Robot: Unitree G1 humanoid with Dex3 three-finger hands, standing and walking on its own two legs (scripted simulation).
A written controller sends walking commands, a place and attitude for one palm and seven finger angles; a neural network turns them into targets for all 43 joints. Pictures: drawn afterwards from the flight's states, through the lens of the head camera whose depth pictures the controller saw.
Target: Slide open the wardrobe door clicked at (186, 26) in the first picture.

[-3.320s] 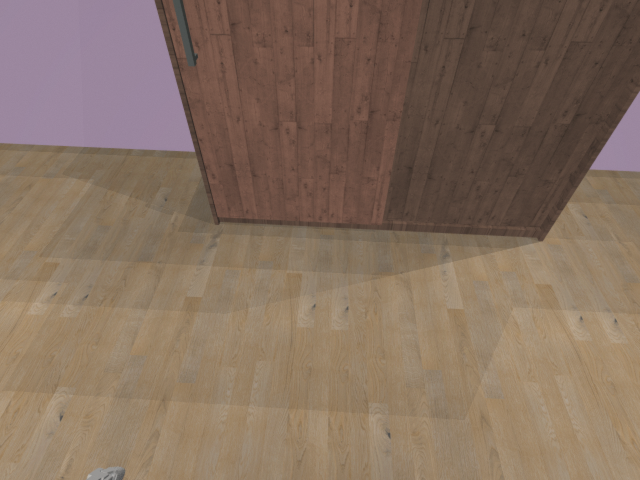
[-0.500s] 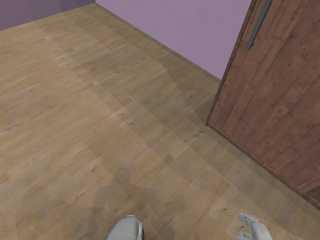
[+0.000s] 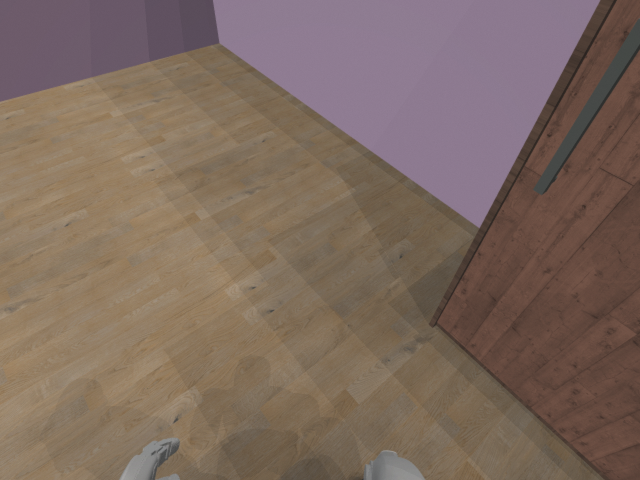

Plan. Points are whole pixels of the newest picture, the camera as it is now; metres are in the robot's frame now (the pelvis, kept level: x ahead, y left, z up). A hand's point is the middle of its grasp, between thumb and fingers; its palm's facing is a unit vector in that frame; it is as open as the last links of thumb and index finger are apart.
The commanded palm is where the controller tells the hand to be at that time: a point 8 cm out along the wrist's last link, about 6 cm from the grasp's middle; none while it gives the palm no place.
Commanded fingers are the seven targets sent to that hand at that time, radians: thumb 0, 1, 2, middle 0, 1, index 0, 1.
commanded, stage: turn to face it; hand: left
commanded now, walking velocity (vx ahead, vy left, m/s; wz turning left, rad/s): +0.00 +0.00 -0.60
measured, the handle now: (589, 117) +0.65 -0.45 +0.13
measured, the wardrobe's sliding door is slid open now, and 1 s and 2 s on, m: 0.00 0.00 0.00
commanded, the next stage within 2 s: take the last steps up to it in 1.50 s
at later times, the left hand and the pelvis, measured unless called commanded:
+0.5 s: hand out of the picture +0.14 +0.15 -0.16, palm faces -0.08 -0.97 -0.24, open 7.3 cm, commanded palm none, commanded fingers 0.00 0.90 0.90 -0.20 -0.30 -0.20 -0.30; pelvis +0.09 -0.05 +0.00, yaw -11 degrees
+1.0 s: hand (222, 393) +0.28 +0.16 -0.17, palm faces -0.45 -0.86 -0.24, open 7.4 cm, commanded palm none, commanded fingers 0.00 0.90 0.90 -0.20 -0.30 -0.20 -0.30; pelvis +0.10 -0.01 +0.00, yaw -30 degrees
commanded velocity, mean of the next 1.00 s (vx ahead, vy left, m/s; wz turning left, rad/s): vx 0.00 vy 0.00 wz -0.60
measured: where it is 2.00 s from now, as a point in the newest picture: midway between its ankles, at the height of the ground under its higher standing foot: outside the picture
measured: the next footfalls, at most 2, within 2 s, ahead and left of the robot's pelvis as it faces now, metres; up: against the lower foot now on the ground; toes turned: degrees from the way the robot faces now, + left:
right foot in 0.08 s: +0.19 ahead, -0.13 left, +0.00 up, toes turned -6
left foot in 0.66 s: +0.15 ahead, +0.09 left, +0.00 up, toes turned -18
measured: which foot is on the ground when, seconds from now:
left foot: down 0.00-0.10, up 0.12-0.64, down 0.66-1.00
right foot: up 0.00-0.06, down 0.08-0.66, up 0.68-1.00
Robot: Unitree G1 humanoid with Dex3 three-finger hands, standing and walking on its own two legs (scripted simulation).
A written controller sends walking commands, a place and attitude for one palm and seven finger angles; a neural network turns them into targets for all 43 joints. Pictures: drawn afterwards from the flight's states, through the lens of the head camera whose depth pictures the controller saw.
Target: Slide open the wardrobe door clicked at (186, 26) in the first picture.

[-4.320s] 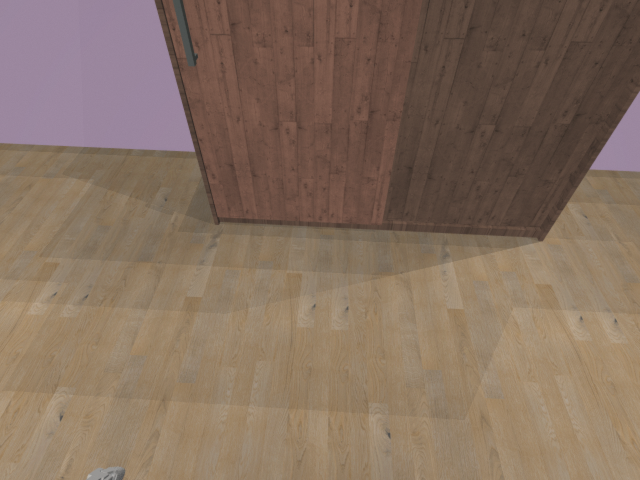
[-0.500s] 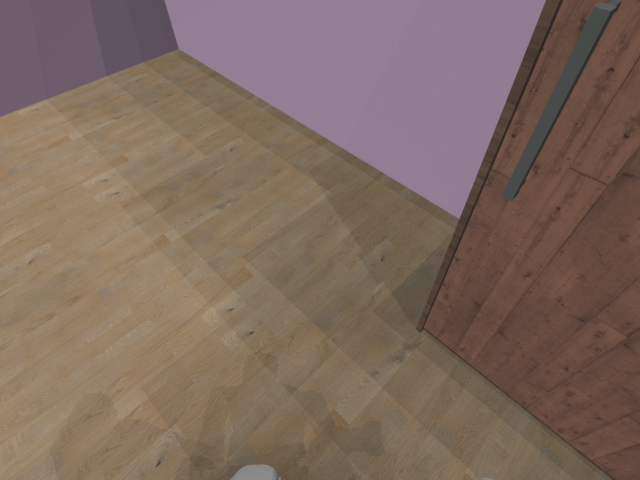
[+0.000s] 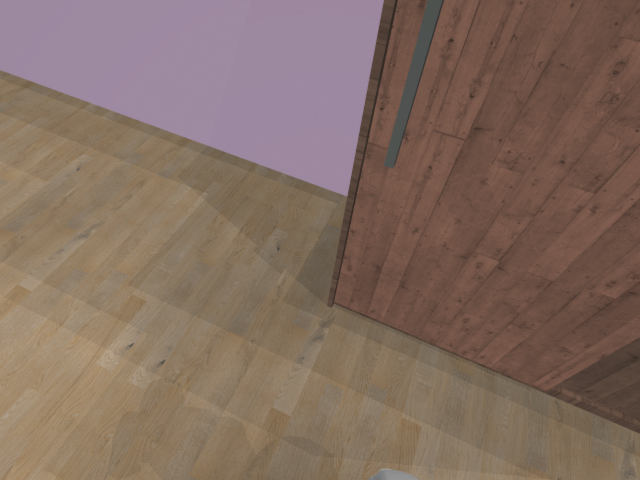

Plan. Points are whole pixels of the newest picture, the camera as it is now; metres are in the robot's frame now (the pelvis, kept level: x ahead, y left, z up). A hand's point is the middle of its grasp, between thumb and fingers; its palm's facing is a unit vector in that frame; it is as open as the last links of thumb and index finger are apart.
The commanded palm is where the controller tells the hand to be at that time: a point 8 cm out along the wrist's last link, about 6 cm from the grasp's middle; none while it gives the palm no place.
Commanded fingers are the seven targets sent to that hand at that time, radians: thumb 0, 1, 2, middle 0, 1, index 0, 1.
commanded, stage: turn to face it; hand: left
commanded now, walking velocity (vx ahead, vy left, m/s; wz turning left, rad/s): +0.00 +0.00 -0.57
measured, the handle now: (412, 86) +0.70 -0.10 +0.13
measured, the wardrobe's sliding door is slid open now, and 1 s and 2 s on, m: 0.00 0.00 0.00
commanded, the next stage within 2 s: take the last steps up to it in 0.50 s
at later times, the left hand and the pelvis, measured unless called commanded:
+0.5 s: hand (216, 456) +0.17 +0.15 -0.18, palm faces -0.23 -0.95 -0.20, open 7.4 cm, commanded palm none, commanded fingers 0.00 0.90 0.90 -0.20 -0.30 -0.20 -0.30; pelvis +0.03 -0.01 -0.02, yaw -14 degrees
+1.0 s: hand (240, 464) +0.16 +0.12 -0.17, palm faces -0.31 -0.93 -0.20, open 7.3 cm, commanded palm none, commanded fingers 0.00 0.90 0.90 -0.20 -0.30 -0.20 -0.30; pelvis +0.07 -0.04 +0.00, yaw -21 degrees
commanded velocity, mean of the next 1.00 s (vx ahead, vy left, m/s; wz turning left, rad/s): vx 0.11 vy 0.00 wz -0.22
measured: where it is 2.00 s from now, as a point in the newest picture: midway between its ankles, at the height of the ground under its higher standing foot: outside the picture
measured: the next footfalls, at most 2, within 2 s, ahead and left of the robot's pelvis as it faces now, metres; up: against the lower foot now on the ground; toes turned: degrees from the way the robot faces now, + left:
right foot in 0.12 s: +0.03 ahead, -0.15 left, +0.00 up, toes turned -11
left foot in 0.50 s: +0.12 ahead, +0.09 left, +0.00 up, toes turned -10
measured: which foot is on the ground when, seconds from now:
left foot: down 0.00-0.12, up 0.14-0.48, down 0.50-0.92, up 0.94-1.00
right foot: up 0.00-0.10, down 0.12-0.50, up 0.52-0.90, down 0.92-1.00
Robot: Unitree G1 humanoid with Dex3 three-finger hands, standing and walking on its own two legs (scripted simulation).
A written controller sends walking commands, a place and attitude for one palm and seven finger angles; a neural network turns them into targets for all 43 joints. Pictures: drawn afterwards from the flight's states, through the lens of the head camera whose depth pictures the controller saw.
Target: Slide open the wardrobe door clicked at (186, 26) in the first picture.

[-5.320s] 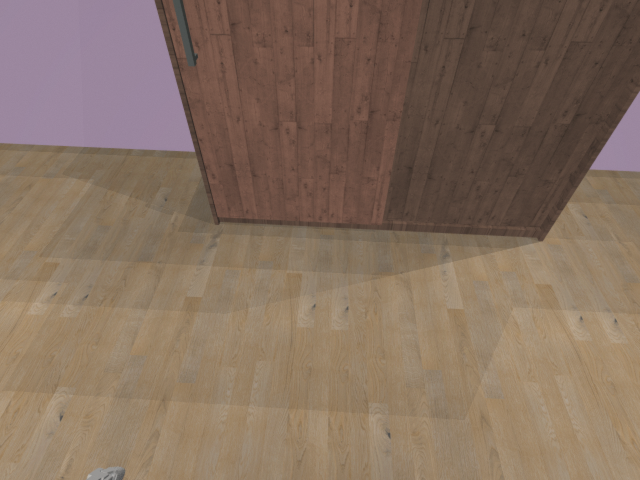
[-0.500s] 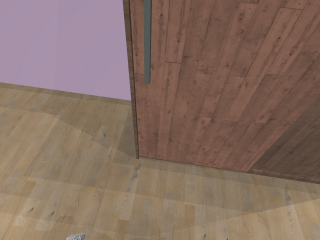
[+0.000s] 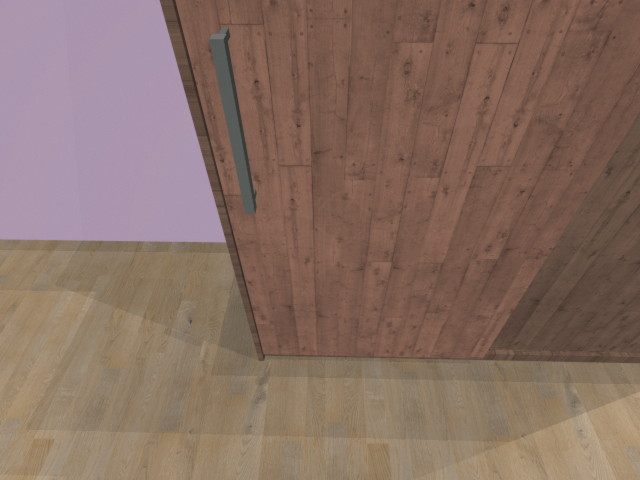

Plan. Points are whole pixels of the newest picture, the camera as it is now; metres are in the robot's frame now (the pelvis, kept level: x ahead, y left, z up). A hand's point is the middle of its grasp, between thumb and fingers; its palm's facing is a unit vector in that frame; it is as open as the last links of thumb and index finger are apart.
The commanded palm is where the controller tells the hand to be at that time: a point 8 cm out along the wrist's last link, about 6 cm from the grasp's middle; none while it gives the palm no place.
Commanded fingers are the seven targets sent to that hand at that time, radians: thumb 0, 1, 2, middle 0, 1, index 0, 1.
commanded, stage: take the last steps up to it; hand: left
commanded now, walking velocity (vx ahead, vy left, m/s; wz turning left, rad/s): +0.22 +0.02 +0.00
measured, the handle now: (239, 133) +0.61 +0.17 +0.13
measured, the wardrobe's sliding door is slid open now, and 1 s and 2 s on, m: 0.00 0.00 0.00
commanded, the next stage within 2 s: come to a stop and stand still in 0.22 s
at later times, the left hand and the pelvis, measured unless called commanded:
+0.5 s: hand out of the picture +0.12 +0.22 -0.19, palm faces +0.03 -0.98 -0.17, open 7.4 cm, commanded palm none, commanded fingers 0.00 0.90 0.90 -0.20 -0.30 -0.20 -0.30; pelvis +0.12 +0.04 +0.00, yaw -2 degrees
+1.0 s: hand (211, 466) +0.18 +0.17 -0.15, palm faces +0.04 -0.96 -0.26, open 7.3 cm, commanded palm none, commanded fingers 0.00 0.90 0.90 -0.20 -0.30 -0.20 -0.30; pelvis +0.12 -0.01 +0.01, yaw +0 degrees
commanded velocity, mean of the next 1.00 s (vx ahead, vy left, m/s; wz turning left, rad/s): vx -0.01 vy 0.02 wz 0.00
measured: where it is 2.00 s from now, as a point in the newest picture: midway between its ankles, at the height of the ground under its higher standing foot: outside the picture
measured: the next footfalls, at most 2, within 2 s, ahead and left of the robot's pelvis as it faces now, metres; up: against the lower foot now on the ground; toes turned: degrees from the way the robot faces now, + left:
left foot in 0.30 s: +0.22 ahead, +0.14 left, +0.00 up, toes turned +9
right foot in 0.74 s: +0.19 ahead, -0.12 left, +0.00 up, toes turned -5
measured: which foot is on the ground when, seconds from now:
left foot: up 0.00-0.28, down 0.30-0.74, up 0.76-1.00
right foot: down 0.00-0.30, up 0.32-0.72, down 0.74-1.00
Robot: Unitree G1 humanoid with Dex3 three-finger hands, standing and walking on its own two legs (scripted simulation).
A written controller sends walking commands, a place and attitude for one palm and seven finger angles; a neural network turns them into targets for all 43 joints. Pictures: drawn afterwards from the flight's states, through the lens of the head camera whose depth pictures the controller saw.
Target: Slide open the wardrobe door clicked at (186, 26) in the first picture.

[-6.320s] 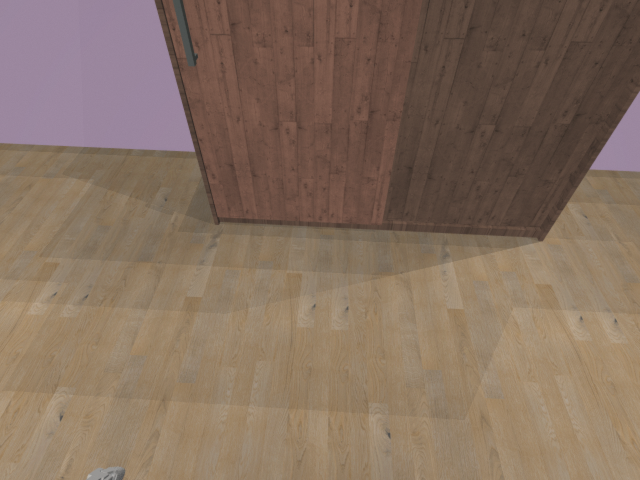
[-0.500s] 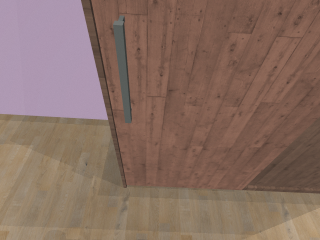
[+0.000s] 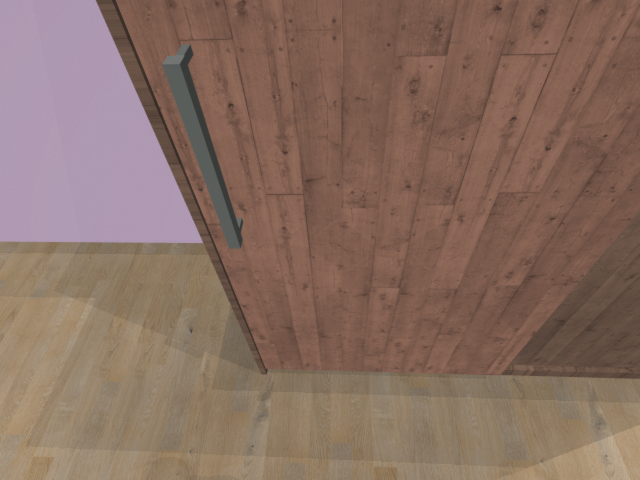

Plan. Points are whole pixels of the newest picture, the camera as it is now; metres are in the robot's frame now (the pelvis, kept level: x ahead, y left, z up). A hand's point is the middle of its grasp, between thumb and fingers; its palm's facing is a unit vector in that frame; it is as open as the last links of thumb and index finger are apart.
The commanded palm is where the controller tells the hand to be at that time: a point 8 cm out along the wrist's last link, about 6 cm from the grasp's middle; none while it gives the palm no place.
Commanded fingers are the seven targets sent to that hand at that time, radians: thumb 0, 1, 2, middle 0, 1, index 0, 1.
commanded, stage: come to a stop and stand still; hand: left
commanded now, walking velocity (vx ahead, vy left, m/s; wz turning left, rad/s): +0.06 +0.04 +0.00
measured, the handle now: (214, 164) +0.50 +0.18 +0.12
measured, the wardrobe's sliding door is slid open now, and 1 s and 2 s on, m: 0.00 0.00 0.00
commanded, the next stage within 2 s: look again from close up in 1.26 s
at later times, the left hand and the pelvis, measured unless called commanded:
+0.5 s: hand out of the picture -0.02 +0.21 -0.18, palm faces +0.03 -0.98 -0.18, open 7.4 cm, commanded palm none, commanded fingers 0.00 0.90 0.90 -0.20 -0.30 -0.20 -0.30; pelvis +0.00 +0.04 +0.00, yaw +0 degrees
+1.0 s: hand out of the picture +0.09 +0.28 -0.14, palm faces +0.02 -0.93 -0.36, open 7.4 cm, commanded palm none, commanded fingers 0.00 0.90 0.90 -0.20 -0.30 -0.20 -0.30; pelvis -0.02 +0.03 +0.00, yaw +1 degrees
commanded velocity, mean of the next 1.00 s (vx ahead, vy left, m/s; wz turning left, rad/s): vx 0.00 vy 0.00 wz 0.00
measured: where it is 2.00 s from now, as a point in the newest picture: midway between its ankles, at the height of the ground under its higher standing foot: outside the picture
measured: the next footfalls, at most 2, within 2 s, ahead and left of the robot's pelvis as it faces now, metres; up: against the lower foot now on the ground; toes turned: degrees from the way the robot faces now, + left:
left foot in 0.16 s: -0.01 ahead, +0.16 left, +0.00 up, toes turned +3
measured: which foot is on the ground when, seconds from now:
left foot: up 0.00-0.14, down 0.16-1.00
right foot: down 0.00-1.00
